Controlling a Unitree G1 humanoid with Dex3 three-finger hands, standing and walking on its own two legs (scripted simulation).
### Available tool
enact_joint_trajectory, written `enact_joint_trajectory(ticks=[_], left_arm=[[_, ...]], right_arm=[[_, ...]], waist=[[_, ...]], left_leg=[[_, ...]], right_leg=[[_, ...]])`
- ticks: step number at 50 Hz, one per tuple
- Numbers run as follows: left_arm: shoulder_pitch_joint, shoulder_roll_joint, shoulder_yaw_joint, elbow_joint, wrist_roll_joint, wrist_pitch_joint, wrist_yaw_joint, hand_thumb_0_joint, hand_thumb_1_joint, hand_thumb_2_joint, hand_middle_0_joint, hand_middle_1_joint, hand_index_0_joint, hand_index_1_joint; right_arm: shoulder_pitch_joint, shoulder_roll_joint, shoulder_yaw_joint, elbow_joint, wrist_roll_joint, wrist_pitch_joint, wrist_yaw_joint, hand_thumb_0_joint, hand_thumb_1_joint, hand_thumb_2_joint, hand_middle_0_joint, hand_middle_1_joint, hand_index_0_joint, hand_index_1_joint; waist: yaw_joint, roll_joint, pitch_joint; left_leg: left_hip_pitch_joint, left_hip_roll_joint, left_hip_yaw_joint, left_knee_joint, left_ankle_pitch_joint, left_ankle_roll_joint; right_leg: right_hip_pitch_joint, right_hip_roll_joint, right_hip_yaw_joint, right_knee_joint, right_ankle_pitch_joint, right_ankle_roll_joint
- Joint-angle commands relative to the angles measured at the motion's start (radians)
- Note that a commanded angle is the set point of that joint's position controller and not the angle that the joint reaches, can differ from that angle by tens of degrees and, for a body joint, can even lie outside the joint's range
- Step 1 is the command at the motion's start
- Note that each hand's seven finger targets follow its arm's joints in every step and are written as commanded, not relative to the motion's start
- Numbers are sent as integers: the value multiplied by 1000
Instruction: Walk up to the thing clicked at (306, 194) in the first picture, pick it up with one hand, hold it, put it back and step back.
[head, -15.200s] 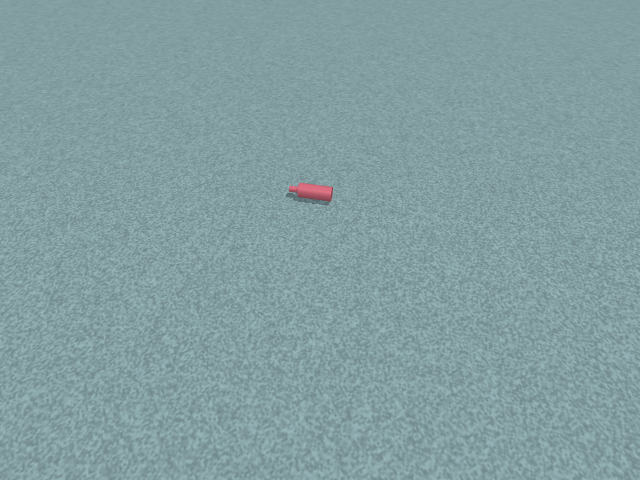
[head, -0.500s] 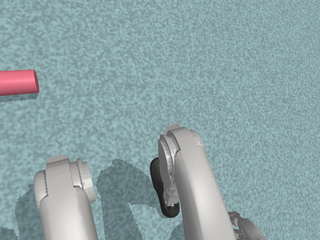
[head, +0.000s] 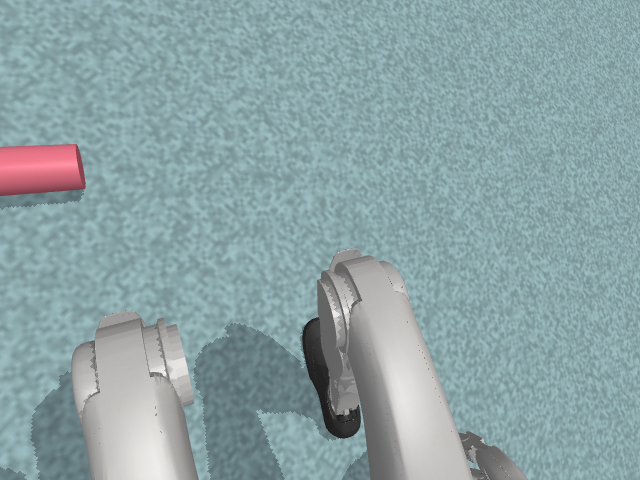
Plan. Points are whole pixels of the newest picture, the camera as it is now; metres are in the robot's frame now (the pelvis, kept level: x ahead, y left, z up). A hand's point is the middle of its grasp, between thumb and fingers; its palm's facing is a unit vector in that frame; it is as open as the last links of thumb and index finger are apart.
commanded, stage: approach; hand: left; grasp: from above
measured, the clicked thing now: out of the picture +0.53 +0.30 -0.29
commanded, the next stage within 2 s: close in in 0.66 s
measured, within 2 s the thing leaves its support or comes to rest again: neither
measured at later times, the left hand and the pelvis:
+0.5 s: hand out of the picture +0.51 +0.28 -0.16, palm faces -0.48 +0.00 -0.88, open 14.1 cm; pelvis +0.00 -0.01 +0.01, yaw +0 degrees
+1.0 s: hand out of the picture +0.51 +0.28 -0.18, palm faces -0.43 -0.02 -0.90, open 14.1 cm; pelvis +0.00 +0.00 +0.00, yaw -1 degrees
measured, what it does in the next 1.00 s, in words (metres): stands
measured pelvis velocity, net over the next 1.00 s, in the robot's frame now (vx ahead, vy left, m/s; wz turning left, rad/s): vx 0.00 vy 0.00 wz -0.02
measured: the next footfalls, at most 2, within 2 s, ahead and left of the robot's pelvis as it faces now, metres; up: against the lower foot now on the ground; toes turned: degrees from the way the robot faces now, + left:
none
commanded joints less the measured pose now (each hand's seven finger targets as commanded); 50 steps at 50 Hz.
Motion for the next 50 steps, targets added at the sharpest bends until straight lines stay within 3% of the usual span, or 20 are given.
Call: enact_joint_trajectory(ticks=[1,4,8,10,11,15,18,22,23,27,29,31,32,34,37,38,40,41,46,50], left_arm=[[-404,122,-16,-165,-39,3,32,0,-525,1031,-69,-1006,-71,-1005],[-478,65,-60,-172,-44,10,37,0,-525,1034,-67,-992,-67,-992],[-496,90,-67,-103,-32,43,59,0,-537,1042,-67,-991,-64,-994],[-495,124,-55,-62,-8,67,69,0,-530,1041,-70,-993,-69,-994],[-511,153,-41,-76,-5,78,78,0,-526,1037,-71,-992,-70,-993],[-399,172,-9,-23,-3,141,88,0,-535,1039,-71,-977,-67,-981],[-339,183,4,-47,-31,169,63,0,-544,1044,-70,-971,-62,-979],[-309,221,25,-111,-80,172,19,0,-547,1042,-79,-983,-71,-991],[-308,209,20,-109,-87,166,4,0,-556,1051,-78,-987,-68,-998],[-379,238,38,-207,-121,107,-18,0,-570,1052,-75,-982,-61,-997],[-421,208,19,-220,-129,74,-29,0,-567,1038,-66,-990,-59,-997],[-460,168,-3,-215,-127,50,-20,0,-569,1038,-68,-993,-60,-1001],[-453,119,-33,-200,-127,39,-18,0,-567,1040,-70,-983,-61,-992],[-424,104,-53,-154,-106,32,-7,0,-567,1041,-63,-978,-55,-986],[-446,184,-23,-164,-53,34,19,0,-553,1080,-75,-985,-61,-999],[-428,188,-21,-158,-42,42,26,0,-538,1093,-81,-999,-69,-1011],[-437,180,-15,-164,-29,54,43,0,-557,1097,-89,-963,-68,-985],[-428,156,-21,-124,-23,62,45,0,-553,1082,-80,-970,-64,-986],[-400,161,-16,-110,-28,85,70,0,-542,1083,-79,-967,-64,-982],[-387,119,-36,-28,-32,99,72,0,-527,1049,-71,-972,-69,-973]], right_arm=[[220,-298,-100,11,5,3,-18,0,-890,-888,200,300,200,300],[227,-290,-93,19,1,-3,-22,0,-887,-887,200,300,200,300],[226,-286,-81,22,-1,-10,-32,0,-888,-887,200,300,200,300],[238,-290,-74,16,-1,-12,-33,0,-887,-887,200,300,200,300],[230,-294,-71,6,1,-10,-34,0,-887,-887,200,300,200,300],[228,-300,-65,-32,17,-6,-32,0,-886,-887,200,300,200,300],[212,-298,-59,-63,29,-3,-29,0,-885,-886,200,300,200,300],[198,-300,-55,-77,38,-3,-33,0,-891,-888,200,300,200,300],[209,-308,-59,-71,39,-6,-34,0,-892,-889,200,300,200,300],[231,-315,-59,-64,27,-9,-43,0,-892,-889,200,300,200,300],[244,-314,-60,-48,17,-13,-49,0,-894,-889,200,300,200,300],[258,-314,-61,-30,8,-15,-52,0,-896,-890,200,300,200,300],[254,-311,-62,-25,4,-16,-52,0,-894,-889,200,300,200,300],[259,-319,-62,-8,-1,-18,-51,0,-894,-889,200,300,200,300],[265,-331,-61,-8,-6,-13,-45,0,-892,-889,200,300,200,300],[257,-324,-61,-17,-5,-10,-43,0,-891,-889,200,300,200,300],[248,-333,-66,-20,-6,-5,-37,0,-893,-893,200,300,200,300],[243,-328,-65,-19,-9,-6,-32,0,-892,-892,200,300,200,300],[225,-322,-59,-46,-1,-5,-26,0,-888,-891,200,300,200,300],[228,-318,-51,-36,-4,-17,-21,0,-888,-890,200,300,200,300]], waist=[[-69,456,-626],[-107,443,-618],[-101,436,-607],[-104,455,-623],[-90,477,-657],[-65,481,-695],[-55,448,-706],[-47,360,-678],[-66,335,-631],[-90,328,-642],[-113,310,-630],[-118,342,-645],[-126,351,-637],[-126,374,-603],[-92,478,-652],[-74,500,-676],[-75,544,-680],[-93,521,-647],[-93,478,-650],[-124,425,-572]], left_leg=[[644,28,35,-337,200,-26],[634,32,38,-333,172,-21],[589,25,66,-330,152,-11],[606,25,68,-328,195,-13],[606,25,73,-330,213,-15],[634,23,72,-336,309,-19],[613,20,80,-332,317,-7],[499,12,107,-313,230,13],[474,11,108,-301,206,16],[465,12,111,-284,159,11],[463,16,106,-262,140,8],[499,19,99,-264,143,0],[507,22,92,-269,129,-4],[553,26,73,-280,136,-14],[636,29,54,-300,231,-36],[677,32,54,-302,263,-39],[713,33,44,-309,319,-49],[691,35,42,-305,314,-47],[624,29,65,-303,298,-25],[565,29,61,-292,249,-13]], right_leg=[[184,9,-166,-138,161,-75],[180,11,-164,-146,154,-72],[217,14,-152,-170,157,-68],[226,14,-155,-161,189,-71],[238,14,-152,-158,201,-73],[273,9,-150,-139,264,-75],[321,15,-144,-149,264,-73],[383,19,-132,-180,199,-72],[366,20,-134,-188,176,-73],[386,19,-140,-215,126,-72],[368,22,-147,-223,103,-75],[353,23,-154,-224,113,-75],[332,26,-162,-220,101,-75],[285,23,-176,-207,108,-75],[263,14,-183,-161,174,-83],[258,14,-182,-149,196,-85],[236,8,-184,-133,230,-88],[219,10,-190,-129,229,-87],[269,13,-177,-142,247,-79],[239,17,-178,-147,215,-76]])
